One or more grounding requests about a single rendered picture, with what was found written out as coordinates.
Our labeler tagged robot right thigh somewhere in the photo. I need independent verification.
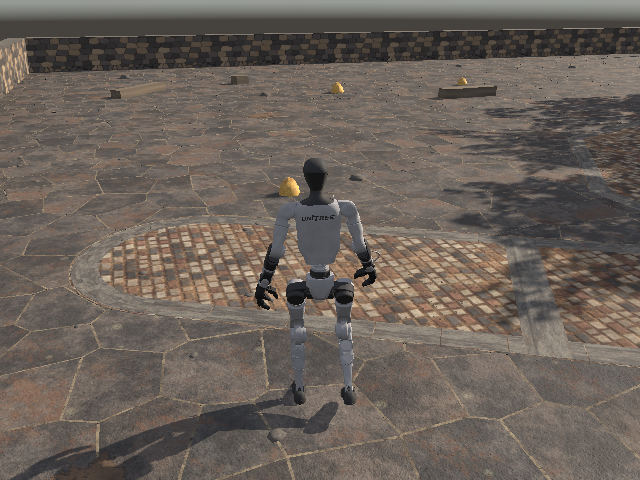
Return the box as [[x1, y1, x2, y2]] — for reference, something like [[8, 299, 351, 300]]
[[334, 278, 354, 340]]

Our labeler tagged robot left upper arm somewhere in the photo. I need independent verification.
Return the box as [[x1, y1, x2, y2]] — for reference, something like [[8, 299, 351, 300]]
[[269, 202, 297, 259]]

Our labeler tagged robot right hand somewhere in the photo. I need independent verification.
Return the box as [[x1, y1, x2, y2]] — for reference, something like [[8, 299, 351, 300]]
[[354, 268, 377, 287]]

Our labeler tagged robot left forearm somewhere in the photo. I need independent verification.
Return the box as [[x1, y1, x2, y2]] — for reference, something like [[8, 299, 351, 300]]
[[258, 243, 279, 288]]

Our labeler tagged robot right upper arm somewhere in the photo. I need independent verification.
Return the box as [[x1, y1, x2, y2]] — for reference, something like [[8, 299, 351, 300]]
[[338, 200, 367, 254]]

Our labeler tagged robot right forearm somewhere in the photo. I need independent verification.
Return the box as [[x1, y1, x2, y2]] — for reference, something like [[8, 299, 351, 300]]
[[357, 238, 375, 272]]

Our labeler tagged robot left hand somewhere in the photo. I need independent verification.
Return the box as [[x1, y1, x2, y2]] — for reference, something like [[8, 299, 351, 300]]
[[255, 284, 278, 310]]

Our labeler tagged robot left foot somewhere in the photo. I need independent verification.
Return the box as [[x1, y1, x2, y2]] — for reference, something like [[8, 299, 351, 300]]
[[292, 380, 306, 405]]

